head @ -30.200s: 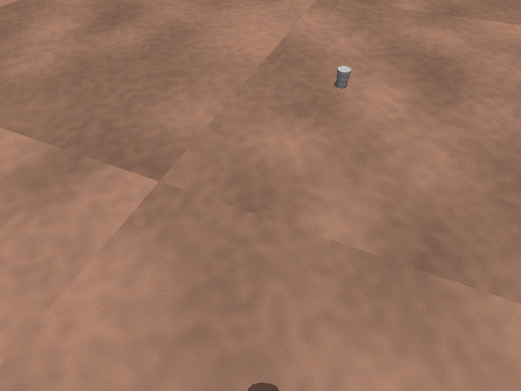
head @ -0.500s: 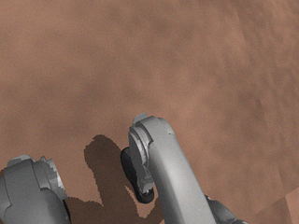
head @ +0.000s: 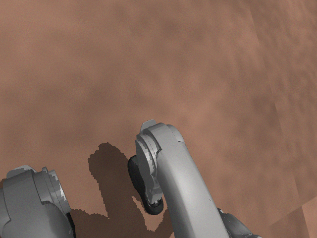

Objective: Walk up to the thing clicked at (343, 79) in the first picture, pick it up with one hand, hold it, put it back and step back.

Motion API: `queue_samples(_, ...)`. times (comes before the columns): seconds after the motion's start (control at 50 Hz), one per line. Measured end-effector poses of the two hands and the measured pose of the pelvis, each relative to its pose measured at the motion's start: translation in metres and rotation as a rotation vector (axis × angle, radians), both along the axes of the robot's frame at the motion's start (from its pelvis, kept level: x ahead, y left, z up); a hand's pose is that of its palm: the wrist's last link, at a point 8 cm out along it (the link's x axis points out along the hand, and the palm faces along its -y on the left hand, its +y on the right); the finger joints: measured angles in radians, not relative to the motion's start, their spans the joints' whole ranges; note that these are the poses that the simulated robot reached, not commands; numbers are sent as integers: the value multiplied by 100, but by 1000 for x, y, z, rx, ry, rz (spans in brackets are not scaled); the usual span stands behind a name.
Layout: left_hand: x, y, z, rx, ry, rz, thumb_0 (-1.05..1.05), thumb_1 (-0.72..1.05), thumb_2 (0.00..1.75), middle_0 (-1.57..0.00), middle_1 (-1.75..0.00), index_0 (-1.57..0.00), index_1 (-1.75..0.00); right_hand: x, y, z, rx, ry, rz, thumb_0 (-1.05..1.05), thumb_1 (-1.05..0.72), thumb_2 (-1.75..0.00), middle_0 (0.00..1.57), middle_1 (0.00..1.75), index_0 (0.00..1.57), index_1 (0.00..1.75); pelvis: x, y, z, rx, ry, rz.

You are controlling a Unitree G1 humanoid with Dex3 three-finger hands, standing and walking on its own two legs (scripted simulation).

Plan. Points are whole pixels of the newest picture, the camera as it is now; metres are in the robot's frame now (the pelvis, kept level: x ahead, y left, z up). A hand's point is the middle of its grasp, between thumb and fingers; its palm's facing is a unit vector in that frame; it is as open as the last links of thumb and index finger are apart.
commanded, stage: close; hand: left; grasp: from above
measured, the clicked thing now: out of the picture +0.50 +0.32 -0.25
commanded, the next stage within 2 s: settle in 0.54 s
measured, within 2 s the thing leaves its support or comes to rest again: leaves its support in 1.08 s
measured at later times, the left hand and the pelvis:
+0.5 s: hand out of the picture +0.48 +0.32 -0.20, palm faces -0.44 -0.12 -0.89, open 12.3 cm; pelvis +0.00 +0.00 +0.00, yaw +0 degrees
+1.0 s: hand out of the picture +0.48 +0.32 -0.20, palm faces -0.42 -0.10 -0.90, open 11.7 cm; pelvis +0.00 +0.00 +0.01, yaw +0 degrees
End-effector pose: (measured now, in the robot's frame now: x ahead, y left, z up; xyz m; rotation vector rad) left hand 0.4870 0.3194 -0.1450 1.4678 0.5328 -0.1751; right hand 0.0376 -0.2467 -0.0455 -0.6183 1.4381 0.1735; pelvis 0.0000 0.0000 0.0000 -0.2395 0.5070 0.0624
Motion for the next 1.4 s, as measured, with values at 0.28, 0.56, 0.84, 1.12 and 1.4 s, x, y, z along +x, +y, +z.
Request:
queue_samples(0.28,0,0,1,0,11,3,-1,-40,101,-26,-121,-26,-118,-1,-4,1,2,4,-1,0,-92,-91,20,30,20,30,1,-3,1,6,1,1)
queue_samples(0.56,1,0,1,-3,15,-2,-1,-40,102,-28,-122,-28,-118,-2,-5,4,-8,5,3,0,-92,-91,20,30,20,30,0,-2,2,3,1,1)
queue_samples(0.84,2,0,2,0,6,-4,-1,-40,106,-34,-125,-34,-122,-5,-4,8,-14,6,-1,0,-94,-91,20,30,20,30,-1,-2,3,-1,2,3)
queue_samples(1.12,3,3,16,30,-64,13,-1,-34,98,-34,-123,-35,-120,0,-16,10,-23,39,-88,0,-94,-91,20,30,20,30,8,-3,11,8,81,11)
queue_samples(1.4,-1,12,81,30,23,41,0,-32,87,-39,-116,-40,-113,52,-31,12,-11,-37,-122,0,-94,-91,20,30,20,30,11,-5,43,46,127,43)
